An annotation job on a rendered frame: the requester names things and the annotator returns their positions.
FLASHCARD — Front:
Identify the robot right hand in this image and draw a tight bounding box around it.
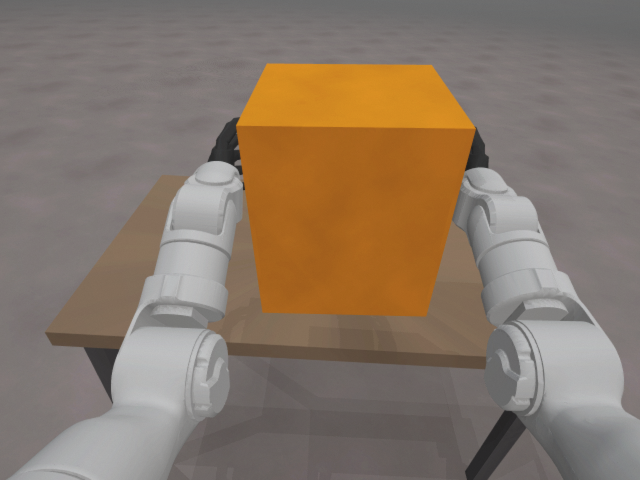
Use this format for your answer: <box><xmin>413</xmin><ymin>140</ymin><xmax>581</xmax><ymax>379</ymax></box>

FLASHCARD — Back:
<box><xmin>465</xmin><ymin>127</ymin><xmax>489</xmax><ymax>171</ymax></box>

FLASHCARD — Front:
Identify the left robot upper arm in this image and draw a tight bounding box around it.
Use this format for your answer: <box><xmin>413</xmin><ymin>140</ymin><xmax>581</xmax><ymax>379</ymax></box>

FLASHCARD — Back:
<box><xmin>6</xmin><ymin>326</ymin><xmax>230</xmax><ymax>480</ymax></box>

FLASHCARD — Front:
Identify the robot left forearm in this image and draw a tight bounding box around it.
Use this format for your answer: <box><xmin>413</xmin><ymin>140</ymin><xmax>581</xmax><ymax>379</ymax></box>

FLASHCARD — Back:
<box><xmin>111</xmin><ymin>161</ymin><xmax>243</xmax><ymax>401</ymax></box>

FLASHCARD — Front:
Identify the robot left hand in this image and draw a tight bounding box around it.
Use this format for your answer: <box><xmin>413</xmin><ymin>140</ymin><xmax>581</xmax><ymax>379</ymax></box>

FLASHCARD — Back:
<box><xmin>208</xmin><ymin>117</ymin><xmax>245</xmax><ymax>190</ymax></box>

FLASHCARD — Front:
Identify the right robot upper arm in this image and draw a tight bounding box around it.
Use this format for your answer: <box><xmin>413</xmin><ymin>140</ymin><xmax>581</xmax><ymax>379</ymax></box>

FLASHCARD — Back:
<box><xmin>484</xmin><ymin>320</ymin><xmax>640</xmax><ymax>480</ymax></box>

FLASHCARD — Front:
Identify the carton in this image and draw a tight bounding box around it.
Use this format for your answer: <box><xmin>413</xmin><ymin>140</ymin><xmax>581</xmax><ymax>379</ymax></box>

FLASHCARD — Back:
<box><xmin>236</xmin><ymin>64</ymin><xmax>476</xmax><ymax>317</ymax></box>

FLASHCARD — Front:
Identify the robot right forearm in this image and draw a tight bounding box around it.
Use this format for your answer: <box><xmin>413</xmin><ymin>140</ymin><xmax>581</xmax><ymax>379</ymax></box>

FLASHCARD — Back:
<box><xmin>452</xmin><ymin>167</ymin><xmax>624</xmax><ymax>395</ymax></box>

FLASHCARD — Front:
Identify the table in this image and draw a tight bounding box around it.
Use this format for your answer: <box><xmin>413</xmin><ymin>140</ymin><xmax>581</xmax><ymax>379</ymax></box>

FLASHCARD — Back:
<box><xmin>45</xmin><ymin>175</ymin><xmax>526</xmax><ymax>480</ymax></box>

